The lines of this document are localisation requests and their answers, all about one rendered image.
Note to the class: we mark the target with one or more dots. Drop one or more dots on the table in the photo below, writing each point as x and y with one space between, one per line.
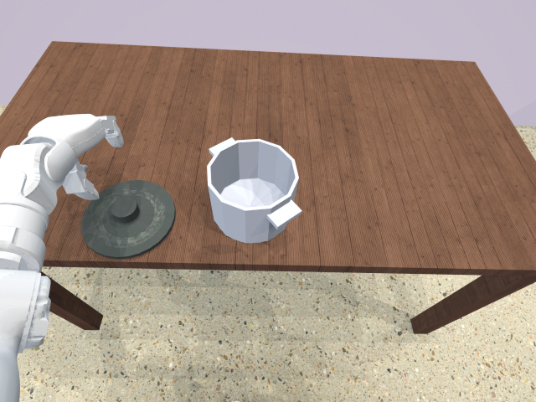
406 166

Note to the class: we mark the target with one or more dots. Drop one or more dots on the pot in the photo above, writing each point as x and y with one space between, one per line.
252 187

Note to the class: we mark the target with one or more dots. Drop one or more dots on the lid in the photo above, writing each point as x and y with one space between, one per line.
113 239

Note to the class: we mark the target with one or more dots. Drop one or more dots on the robot left forearm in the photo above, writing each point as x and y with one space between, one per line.
30 175

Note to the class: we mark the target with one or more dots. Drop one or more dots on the robot left hand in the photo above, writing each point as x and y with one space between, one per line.
81 132

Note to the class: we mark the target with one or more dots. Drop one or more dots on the left robot upper arm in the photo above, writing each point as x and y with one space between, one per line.
24 320

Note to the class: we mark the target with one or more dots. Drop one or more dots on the knob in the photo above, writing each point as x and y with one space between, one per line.
125 209

